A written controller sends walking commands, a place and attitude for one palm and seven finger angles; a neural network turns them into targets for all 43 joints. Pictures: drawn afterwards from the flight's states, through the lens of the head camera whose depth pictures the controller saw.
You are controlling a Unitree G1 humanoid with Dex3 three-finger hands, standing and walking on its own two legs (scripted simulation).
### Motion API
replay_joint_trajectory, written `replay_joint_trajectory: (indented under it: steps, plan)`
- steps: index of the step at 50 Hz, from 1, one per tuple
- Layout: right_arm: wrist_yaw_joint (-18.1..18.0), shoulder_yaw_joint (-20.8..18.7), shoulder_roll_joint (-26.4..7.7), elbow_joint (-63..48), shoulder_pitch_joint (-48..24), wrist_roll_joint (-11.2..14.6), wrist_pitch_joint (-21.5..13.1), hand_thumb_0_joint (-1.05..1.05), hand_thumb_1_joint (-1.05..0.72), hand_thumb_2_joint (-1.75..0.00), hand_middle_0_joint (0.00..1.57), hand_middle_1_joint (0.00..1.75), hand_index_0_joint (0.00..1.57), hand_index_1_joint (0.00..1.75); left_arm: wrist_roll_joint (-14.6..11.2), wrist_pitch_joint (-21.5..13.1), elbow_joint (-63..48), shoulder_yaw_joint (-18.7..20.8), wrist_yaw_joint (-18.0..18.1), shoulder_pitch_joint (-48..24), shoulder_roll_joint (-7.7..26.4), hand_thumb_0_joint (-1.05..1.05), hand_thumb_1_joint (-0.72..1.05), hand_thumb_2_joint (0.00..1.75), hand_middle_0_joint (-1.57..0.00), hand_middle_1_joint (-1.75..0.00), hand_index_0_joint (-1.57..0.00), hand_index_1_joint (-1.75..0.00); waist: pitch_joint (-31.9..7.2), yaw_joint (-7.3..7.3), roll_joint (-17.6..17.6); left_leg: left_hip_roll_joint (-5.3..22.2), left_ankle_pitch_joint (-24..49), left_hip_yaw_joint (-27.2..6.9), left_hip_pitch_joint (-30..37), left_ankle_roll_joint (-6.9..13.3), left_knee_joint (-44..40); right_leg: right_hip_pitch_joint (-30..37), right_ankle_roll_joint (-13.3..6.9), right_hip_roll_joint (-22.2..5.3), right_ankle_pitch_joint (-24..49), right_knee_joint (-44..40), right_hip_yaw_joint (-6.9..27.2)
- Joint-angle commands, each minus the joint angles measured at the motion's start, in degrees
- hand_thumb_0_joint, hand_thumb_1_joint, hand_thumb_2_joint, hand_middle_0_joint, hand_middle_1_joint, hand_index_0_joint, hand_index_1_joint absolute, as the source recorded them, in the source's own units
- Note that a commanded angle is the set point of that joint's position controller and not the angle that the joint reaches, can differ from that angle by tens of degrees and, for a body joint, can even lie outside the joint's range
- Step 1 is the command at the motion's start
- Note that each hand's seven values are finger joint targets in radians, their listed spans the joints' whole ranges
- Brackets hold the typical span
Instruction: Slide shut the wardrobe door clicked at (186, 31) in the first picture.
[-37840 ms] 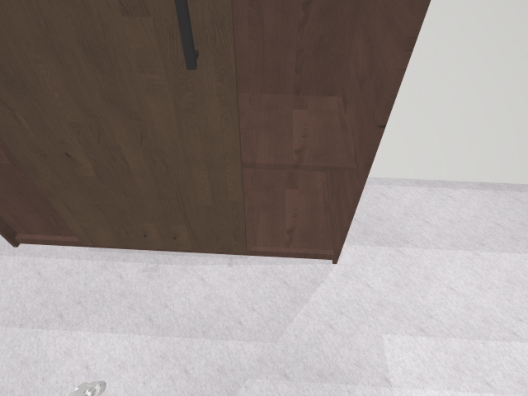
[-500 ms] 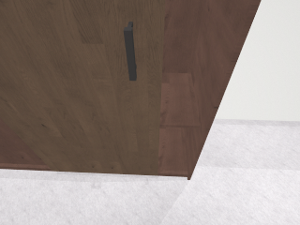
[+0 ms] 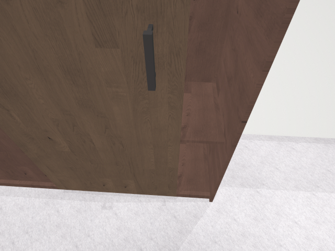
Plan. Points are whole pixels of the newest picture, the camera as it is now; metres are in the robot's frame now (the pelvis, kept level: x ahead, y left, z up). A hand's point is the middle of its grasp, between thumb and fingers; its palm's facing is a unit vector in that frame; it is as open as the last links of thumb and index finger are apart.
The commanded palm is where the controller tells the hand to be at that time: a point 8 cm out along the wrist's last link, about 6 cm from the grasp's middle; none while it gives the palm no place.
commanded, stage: look again from close up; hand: left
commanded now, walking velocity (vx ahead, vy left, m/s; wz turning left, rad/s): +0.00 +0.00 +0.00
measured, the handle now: (151, 59) +0.51 +0.07 +0.21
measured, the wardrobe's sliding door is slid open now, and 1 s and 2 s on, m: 0.20 0.20 0.20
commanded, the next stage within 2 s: raise the hand with hooked fingers in 0.32 s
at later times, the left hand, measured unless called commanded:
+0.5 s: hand out of the picture +0.10 +0.20 -0.12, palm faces +0.20 -0.96 -0.20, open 7.4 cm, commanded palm +0.10 +0.24 -0.05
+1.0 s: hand (60, 236) +0.15 +0.23 +0.03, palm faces +0.06 -1.00 -0.06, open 9.6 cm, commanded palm +0.12 +0.28 +0.04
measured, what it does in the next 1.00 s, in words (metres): lowers itself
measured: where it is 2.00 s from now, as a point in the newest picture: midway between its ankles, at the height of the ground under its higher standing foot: outside the picture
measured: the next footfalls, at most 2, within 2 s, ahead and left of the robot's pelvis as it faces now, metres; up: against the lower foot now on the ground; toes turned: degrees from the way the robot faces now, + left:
none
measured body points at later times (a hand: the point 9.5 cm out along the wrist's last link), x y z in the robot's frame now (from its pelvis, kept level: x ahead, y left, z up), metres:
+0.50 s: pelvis +0.00 +0.00 +0.00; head +0.01 -0.01 +0.45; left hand +0.09 +0.25 -0.11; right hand +0.03 -0.25 -0.15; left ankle -0.07 +0.13 -0.74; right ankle +0.03 -0.12 -0.74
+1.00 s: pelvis -0.03 +0.00 -0.05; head -0.01 +0.02 +0.40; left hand +0.14 +0.28 +0.03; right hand +0.20 -0.20 -0.09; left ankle -0.07 +0.13 -0.74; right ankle +0.03 -0.12 -0.74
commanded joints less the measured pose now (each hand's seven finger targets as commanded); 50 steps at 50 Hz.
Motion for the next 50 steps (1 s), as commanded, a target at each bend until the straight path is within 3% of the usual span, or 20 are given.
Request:
replay_joint_trajectory:
  steps: [1, 20, 21, 22, 23, 24, 25, 26, 27, 28, 29, 31, 32, 33, 35, 38, 42, 45, 48, 50]
  plan:
    - [-0.36, -1.34, -6.50, -1.19, 3.84, 0.19, -0.85, 0.00, -0.90, -0.90, 0.20, 0.30, 0.20, 0.30, 0.12, -0.79, -2.89, 1.49, 0.65, 1.07, 8.01, 0.00, 0.90, 0.90, -0.20, -0.30, -0.20, -0.30, 0.61, -0.07, -0.58, 4.26, 9.84, -3.70, -6.13, 2.73, -4.97, 4.70, -2.76, -4.07, 13.78, -3.70, 4.84]
    - [-0.30, -1.29, -7.11, -0.49, 3.79, 0.13, -0.74, 0.00, -0.90, -0.90, 0.20, 0.30, 0.20, 0.30, 0.03, -0.73, -3.16, 1.51, 0.55, -0.14, 8.93, 0.00, 0.90, 0.90, -0.20, -0.30, -0.20, -0.30, 0.65, 0.02, -0.30, 4.37, 9.51, -3.90, -6.47, 2.45, -5.52, 5.13, -2.91, -3.85, 13.11, -4.41, 5.02]
    - [0.22, -2.05, -7.24, -4.71, -2.52, 0.64, -0.81, 0.00, -0.90, -0.90, 0.20, 0.30, 0.20, 0.30, -0.06, -1.26, 0.17, 1.32, 3.30, 8.50, 7.58, 0.00, 0.90, 0.90, -0.20, -0.30, -0.20, -0.30, -0.34, 3.08, -2.71, 5.98, 12.67, 0.73, -9.21, 0.54, 7.23, 6.88, -1.76, -8.25, 36.35, -1.63, 6.01]
    - [-1.99, -3.08, -14.01, -24.72, -2.36, 3.79, -10.23, 0.00, -0.90, -0.90, 0.20, 0.30, 0.20, 0.30, -10.80, -14.18, -87.51, 13.70, 2.20, -38.55, 24.32, 0.00, 0.88, 0.89, -0.20, -0.32, -0.20, -0.32, -27.42, -3.16, 7.16, -2.64, 21.83, -3.06, 0.28, 1.86, -1.48, 15.79, -3.13, -2.70, 28.90, 1.01, 3.57]
    - [-3.85, -1.79, -9.14, -22.70, -4.23, 3.64, -15.42, 0.00, -0.90, -0.90, 0.20, 0.30, 0.20, 0.30, -7.75, -13.66, -84.38, 17.82, 4.93, -22.84, 28.67, 0.00, 0.85, 0.88, -0.20, -0.33, -0.20, -0.33, -23.09, 0.42, 14.02, -2.41, 21.97, 0.76, 3.07, 2.05, -0.49, 12.65, -3.93, 0.24, 18.61, 3.65, 2.88]
    - [-3.47, -2.08, -6.86, -24.65, -5.56, 2.94, -18.01, 0.00, -0.90, -0.90, 0.20, 0.30, 0.20, 0.30, -8.57, -6.17, -71.07, 4.71, 3.81, 6.87, 6.25, 0.00, 0.83, 0.87, -0.21, -0.34, -0.21, -0.34, -16.15, 1.44, 14.70, -1.51, 26.83, -1.18, -3.10, 1.04, -2.12, 7.85, -3.54, 0.83, 10.85, 2.59, -2.74]
    - [-3.15, -2.62, -7.86, -23.23, -3.89, 3.50, -18.87, 0.00, -0.90, -0.90, 0.20, 0.30, 0.20, 0.30, -10.44, -4.44, -64.70, 6.20, 3.51, 6.10, 3.59, 0.00, 0.81, 0.86, -0.21, -0.36, -0.21, -0.36, -8.06, -1.20, 6.29, -1.54, 23.15, -2.22, -6.73, 0.36, 0.79, 2.93, -2.03, 0.20, 9.90, 1.09, -4.79]
    - [-2.62, -3.73, -9.25, -26.44, -4.91, 3.01, -19.69, 0.00, -0.90, -0.90, 0.20, 0.30, 0.20, 0.30, -11.06, -7.32, -67.12, 7.09, 1.63, 4.58, 4.15, 0.00, 0.78, 0.85, -0.21, -0.37, -0.21, -0.37, -2.48, -1.07, -0.71, -1.56, 17.40, -3.52, -12.46, 0.83, 2.65, -1.28, -1.05, 0.15, 7.41, 0.55, -4.97]
    - [-2.26, -4.81, -9.30, -27.26, -4.27, 2.38, -20.30, 0.00, -0.90, -0.90, 0.20, 0.30, 0.20, 0.30, -11.82, -10.81, -62.89, 9.52, -0.98, 11.66, 4.25, 0.00, 0.76, 0.84, -0.21, -0.39, -0.21, -0.39, -3.51, 0.16, -7.10, -1.78, 12.17, -2.72, -15.68, 1.32, 4.79, -3.48, -0.49, 0.36, 2.29, 1.09, -5.12]
    - [-1.43, -5.19, -9.28, -29.27, -4.72, 2.50, -20.57, 0.00, -0.90, -0.90, 0.20, 0.30, 0.20, 0.30, -12.93, -13.92, -56.44, 11.17, -4.71, 19.86, 3.44, 0.00, 0.74, 0.83, -0.21, -0.40, -0.21, -0.40, -0.84, 2.28, -9.57, -2.57, 8.61, -2.65, -20.34, 0.87, 6.69, -4.53, -0.89, 0.33, -1.23, 2.48, -4.89]
    - [-0.49, -5.07, -9.28, -30.76, -4.74, 2.39, -20.57, 0.00, -0.90, -0.90, 0.20, 0.30, 0.20, 0.30, -13.97, -18.51, -55.21, 10.17, -8.55, 21.11, 1.81, 0.00, 0.71, 0.82, -0.21, -0.42, -0.21, -0.42, -0.90, 2.12, -12.53, -2.90, 4.67, -2.18, -24.71, 0.50, 9.46, -7.57, -0.75, 0.06, -5.44, 4.75, -4.23]
    - [0.94, -5.95, -10.06, -34.45, -5.98, 2.11, -20.25, 0.00, -0.90, -0.90, 0.20, 0.30, 0.20, 0.30, -15.79, -27.83, -54.63, 11.24, -16.53, 21.86, 2.55, 0.00, 0.67, 0.80, -0.22, -0.45, -0.22, -0.45, -2.49, 2.47, -13.85, -3.47, -0.21, -1.28, -30.76, 0.20, 15.27, -10.88, -1.14, -0.40, -10.65, 8.25, -1.48]
    - [1.61, -6.23, -11.24, -36.86, -6.94, 2.07, -20.22, 0.00, -0.90, -0.90, 0.20, 0.30, 0.20, 0.30, -15.94, -31.56, -56.12, 12.62, -20.48, 19.76, 5.48, 0.00, 0.64, 0.79, -0.22, -0.47, -0.22, -0.47, -4.63, 2.00, -11.13, -3.88, -1.47, -1.09, -32.35, 0.33, 18.22, -11.75, -1.60, -0.88, -11.68, 9.58, 0.23]
    - [2.06, -6.66, -12.13, -38.89, -6.61, 2.47, -19.86, 0.00, -0.90, -0.90, 0.20, 0.30, 0.20, 0.30, -16.24, -32.50, -55.73, 15.81, -23.95, 19.89, 9.40, 0.00, 0.62, 0.78, -0.22, -0.48, -0.22, -0.48, -5.66, 3.06, -5.96, -4.08, -1.00, -0.91, -32.49, 0.53, 19.85, -11.32, -2.51, -1.48, -11.12, 10.86, 2.06]
    - [1.56, -6.17, -11.54, -43.15, -7.08, 3.63, -18.86, 0.00, -0.90, -0.90, 0.20, 0.30, 0.20, 0.30, -18.71, -29.19, -60.76, 17.58, -26.94, 19.63, 10.42, 0.00, 0.57, 0.76, -0.22, -0.51, -0.22, -0.51, -11.96, 4.08, -6.25, -4.80, -0.34, 0.06, -33.47, 1.44, 20.84, -9.68, -1.78, -1.59, -10.10, 11.82, 2.54]
    - [-0.04, -5.07, -11.53, -45.96, -5.57, 3.43, -17.41, 0.00, -0.90, -0.90, 0.20, 0.30, 0.20, 0.30, -22.48, -24.79, -72.47, 19.87, -26.08, 9.10, 12.21, 0.00, 0.50, 0.73, -0.23, -0.55, -0.23, -0.55, -14.71, 2.74, -3.75, -4.68, 0.15, -1.60, -33.13, 1.99, 21.70, -10.65, -1.02, -0.52, -10.63, 12.71, 2.26]
    - [-1.28, -4.09, -10.50, -44.22, -1.91, 2.83, -17.51, 0.00, -0.90, -0.90, 0.20, 0.30, 0.20, 0.30, -19.78, -25.59, -84.34, 16.96, -22.03, 0.32, 12.30, 0.00, 0.41, 0.69, -0.24, -0.62, -0.24, -0.62, -15.85, -0.40, 4.46, -3.02, 6.07, -3.66, -27.31, 2.31, 22.35, -11.46, -1.13, 1.15, 1.15, 16.24, -1.00]
    - [-1.81, -3.01, -10.81, -42.14, -1.36, 2.78, -18.09, 0.00, -0.90, -0.90, 0.20, 0.30, 0.20, 0.30, -17.65, -24.77, -85.60, 13.60, -22.22, -2.65, 11.91, 0.00, 0.34, 0.66, -0.24, -0.66, -0.24, -0.66, -15.61, -2.23, 7.94, -2.35, 7.07, -5.07, -24.30, 2.30, 21.93, -13.24, -1.37, 1.65, 2.58, 16.74, -2.68]
    - [-2.34, -2.04, -11.40, -40.84, -2.82, 3.32, -18.89, 0.00, -0.90, -0.90, 0.20, 0.30, 0.20, 0.30, -18.12, -20.43, -80.56, 14.91, -23.67, -2.32, 13.98, 0.00, 0.27, 0.63, -0.25, -0.70, -0.25, -0.70, -12.14, -1.69, 7.19, -2.25, 4.75, -6.04, -25.39, 2.02, 19.70, -11.54, -1.50, 2.01, 0.17, 14.46, -3.47]
    - [-2.62, -1.78, -11.20, -40.61, -4.01, 3.72, -19.07, 0.00, -0.90, -0.90, 0.20, 0.30, 0.20, 0.30, -18.08, -16.73, -78.38, 17.91, -23.90, -0.72, 16.17, 0.00, 0.22, 0.61, -0.25, -0.74, -0.25, -0.74, -13.16, -0.35, 5.58, -2.09, 3.65, -6.22, -25.57, 1.88, 17.43, -9.00, -1.28, 1.45, -1.50, 12.82, -3.94]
